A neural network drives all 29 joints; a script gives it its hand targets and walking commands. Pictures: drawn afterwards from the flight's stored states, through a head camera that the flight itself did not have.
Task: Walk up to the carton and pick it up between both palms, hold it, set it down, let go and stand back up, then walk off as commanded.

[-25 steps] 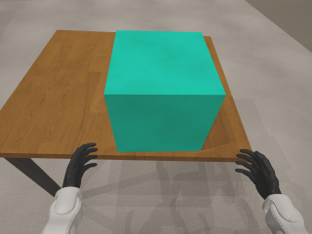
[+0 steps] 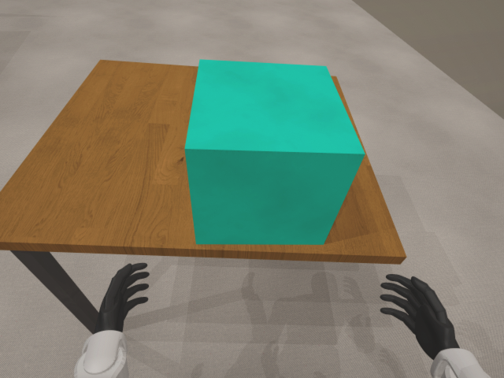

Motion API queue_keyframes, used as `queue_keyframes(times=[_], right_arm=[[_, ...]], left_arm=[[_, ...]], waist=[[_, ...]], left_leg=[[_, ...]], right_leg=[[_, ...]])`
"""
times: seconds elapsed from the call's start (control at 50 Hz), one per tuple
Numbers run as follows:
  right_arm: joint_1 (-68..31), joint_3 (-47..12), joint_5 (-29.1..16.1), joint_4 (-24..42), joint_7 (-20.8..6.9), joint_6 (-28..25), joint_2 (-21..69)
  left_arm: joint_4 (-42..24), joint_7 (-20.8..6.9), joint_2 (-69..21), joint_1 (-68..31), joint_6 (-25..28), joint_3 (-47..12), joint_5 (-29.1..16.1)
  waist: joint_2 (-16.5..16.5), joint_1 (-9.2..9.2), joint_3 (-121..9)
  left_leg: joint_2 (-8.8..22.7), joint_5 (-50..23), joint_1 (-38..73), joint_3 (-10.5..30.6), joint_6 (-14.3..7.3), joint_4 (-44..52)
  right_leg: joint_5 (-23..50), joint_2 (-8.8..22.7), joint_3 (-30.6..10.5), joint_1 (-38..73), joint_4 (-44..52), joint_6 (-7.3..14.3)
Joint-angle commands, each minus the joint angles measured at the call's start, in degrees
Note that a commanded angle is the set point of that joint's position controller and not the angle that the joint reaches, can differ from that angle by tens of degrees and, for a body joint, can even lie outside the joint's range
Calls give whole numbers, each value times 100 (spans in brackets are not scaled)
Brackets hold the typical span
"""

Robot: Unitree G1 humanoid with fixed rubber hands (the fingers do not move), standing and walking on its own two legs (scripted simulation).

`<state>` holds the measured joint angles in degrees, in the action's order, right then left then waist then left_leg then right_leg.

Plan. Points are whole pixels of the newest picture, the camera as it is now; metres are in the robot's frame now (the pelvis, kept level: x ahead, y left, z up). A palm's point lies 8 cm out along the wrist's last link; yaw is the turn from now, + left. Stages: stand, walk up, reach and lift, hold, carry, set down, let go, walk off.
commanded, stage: set down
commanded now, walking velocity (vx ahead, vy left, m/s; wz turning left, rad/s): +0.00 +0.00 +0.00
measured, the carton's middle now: (262, 153) +0.54 +0.02 +0.05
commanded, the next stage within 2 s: let go in 1.54 s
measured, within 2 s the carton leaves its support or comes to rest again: neither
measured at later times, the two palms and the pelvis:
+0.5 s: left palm (128, 323) +0.21 +0.21 -0.03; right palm (436, 340) +0.21 -0.26 -0.01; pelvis +0.04 -0.01 +0.00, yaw +0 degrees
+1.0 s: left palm (130, 341) +0.19 +0.21 -0.06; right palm (420, 357) +0.19 -0.24 -0.03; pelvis +0.02 +0.00 +0.00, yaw +0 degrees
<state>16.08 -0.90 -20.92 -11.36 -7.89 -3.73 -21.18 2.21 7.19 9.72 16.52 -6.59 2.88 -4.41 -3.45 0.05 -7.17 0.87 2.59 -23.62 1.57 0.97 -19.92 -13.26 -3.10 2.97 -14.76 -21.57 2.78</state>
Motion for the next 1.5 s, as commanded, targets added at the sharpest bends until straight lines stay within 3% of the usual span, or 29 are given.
queue_keyframes(times=[0.0, 0.04, 0.1, 0.12, 0.2, 0.22, 0.24, 0.32, 0.38, 0.42, 0.48, 0.5, 0.56, 0.6, 0.66, 0.72, 0.76, 0.84, 0.98, 1.1, 1.16, 1.22, 1.3, 1.4, 1.48], right_arm=[[-838, 423, 197, 835, 17, -49, -1084], [-751, 490, 166, 1020, -6, -98, -1116], [-657, 679, 218, 724, -153, -51, -1101], [-574, 718, 270, 416, -221, 3, -1086], [-204, 624, 317, -40, -243, -25, -969], [-168, 616, 269, 64, -232, -98, -990], [-61, 580, 303, -120, -220, -120, -946], [169, 444, 324, 193, -62, -518, -870], [430, 229, 298, 663, 119, -911, -768], [420, 71, 451, 317, 217, -1041, -698], [470, -159, 442, 832, 418, -1298, -467], [516, -263, 514, 633, 465, -1299, -379], [398, -450, 637, 340, 584, -1278, -290], [306, -556, 744, 40, 664, -1207, -186], [146, -538, 865, -158, 753, -1163, -139], [-6, -361, 912, -131, 770, -1209, -197], [-133, -165, 1003, -297, 735, -1200, -262], [-165, -123, 1162, -754, 737, -1107, -119], [-591, 133, 1157, -1268, 577, -1054, -55], [-837, 301, 1353, -1533, 528, -971, -19], [-841, 315, 1380, -1437, 568, -966, 61], [-877, 311, 1556, -1936, 617, -893, 132], [-876, 345, 1599, -1957, 688, -944, 231], [-812, 289, 1706, -2189, 762, -1045, 315], [-769, 255, 1719, -2221, 785, -1226, 260]], left_arm=[[-1448, 9, 579, -1113, 40, -16, -59], [-1744, 82, 549, -992, 33, -101, -99], [-1758, 191, 398, -884, -13, -298, -17], [-1481, 205, 314, -739, -80, -362, 65], [-1100, 60, 309, -273, -161, -372, 276], [-1362, 54, 331, -243, -115, -370, 270], [-1157, 12, 335, -101, -121, -348, 315], [-1416, -88, 574, 258, 157, -136, 277], [-1587, -186, 758, 542, 507, 110, 190], [-1001, -282, 776, 552, 631, 199, 234], [-1076, -381, 978, 552, 982, 312, 60], [-713, -443, 993, 571, 1023, 357, 83], [-184, -590, 1087, 484, 1069, 425, 93], [207, -698, 1145, 350, 1059, 492, 111], [286, -742, 1294, 111, 1074, 539, 156], [-37, -676, 1371, -89, 1146, 488, 134], [-22, -622, 1360, -166, 1122, 406, 146], [610, -683, 1326, -152, 953, 324, 230], [601, -543, 1254, -531, 732, 60, 320], [1032, -523, 1186, -823, 511, -74, 340], [954, -530, 1275, -843, 480, -61, 294], [1376, -611, 1264, -954, 359, -16, 452], [1240, -635, 1352, -973, 379, 19, 406], [1438, -711, 1431, -866, 394, 111, 486], [1430, -736, 1435, -707, 490, 172, 531]], waist=[[-85, 156, -17], [55, 121, -64], [653, 79, 37], [829, 65, 195], [894, 35, 161], [996, 33, -57], [911, 31, -9], [598, 50, -529], [308, 109, -789], [75, 65, -624], [-144, 73, -751], [-241, 54, -577], [-333, 76, -337], [-415, 76, -169], [-282, 96, -120], [-85, 126, -250], [-26, 97, -204], [-16, 83, 15], [442, 146, -28], [335, 92, 112], [324, 100, 111], [397, 36, 288], [363, 18, 106], [403, 11, -35], [346, 17, -346]], left_leg=[[-281, 495, 4578, 117, 38, -705], [-224, 415, 4523, 149, 57, -629], [14, 667, 3771, 113, 93, -128], [90, 807, 3489, 99, 99, 58], [60, 563, 3323, 28, 106, 34], [66, 346, 3404, 47, 142, -24], [35, 217, 3405, 33, 142, -55], [-129, -660, 3265, -25, 108, -250], [-290, -1200, 2910, -146, 40, -348], [-334, -1121, 2701, -178, 8, -342], [-347, -994, 2582, -218, -93, -300], [-349, -899, 2593, -217, -116, -314], [-335, -561, 2543, -209, -152, -260], [-357, -366, 2496, -267, -203, -208], [-324, -350, 2524, -318, -185, -241], [-291, -410, 2652, -321, -162, -275], [-252, -354, 2747, -284, -166, -281], [-249, -47, 2787, -326, -185, -228], [-140, 218, 2850, -306, -92, -179], [-127, 503, 2798, -353, -110, -174], [-155, 410, 2775, -416, -125, -196], [-153, 528, 2826, -445, -97, -191], [-188, 356, 2820, -510, -82, -240], [-200, 151, 2904, -496, -64, -276], [-212, -337, 2979, -475, -46, -368]], right_leg=[[-1862, 913, -825, -2886, 1506, 308], [-1548, 856, -744, -2724, 1391, 286], [-952, 504, -514, -1674, 1079, 109], [-817, 402, -462, -1384, 1025, 56], [-34, 361, -496, -922, 956, -81], [251, 348, -485, -829, 925, -90], [472, 336, -466, -779, 908, -116], [2107, 303, -464, -225, 621, -274], [3702, 412, -561, 248, 346, -430], [4152, 488, -637, 339, 287, -502], [4759, 624, -687, 404, 252, -678], [4815, 646, -695, 354, 287, -732], [4617, 692, -689, 243, 386, -782], [4110, 700, -717, 167, 506, -794], [3646, 687, -719, 63, 567, -764], [3238, 638, -638, -86, 571, -686], [2821, 580, -547, -274, 599, -618], [2090, 540, -520, -387, 730, -552], [719, 412, -420, -560, 741, -337], [19, 393, -430, -737, 773, -271], [140, 425, -433, -692, 752, -293], [120, 460, -461, -708, 769, -304], [472, 474, -425, -565, 708, -348], [1086, 512, -417, -459, 630, -448], [2016, 482, -353, -272, 491, -498]])
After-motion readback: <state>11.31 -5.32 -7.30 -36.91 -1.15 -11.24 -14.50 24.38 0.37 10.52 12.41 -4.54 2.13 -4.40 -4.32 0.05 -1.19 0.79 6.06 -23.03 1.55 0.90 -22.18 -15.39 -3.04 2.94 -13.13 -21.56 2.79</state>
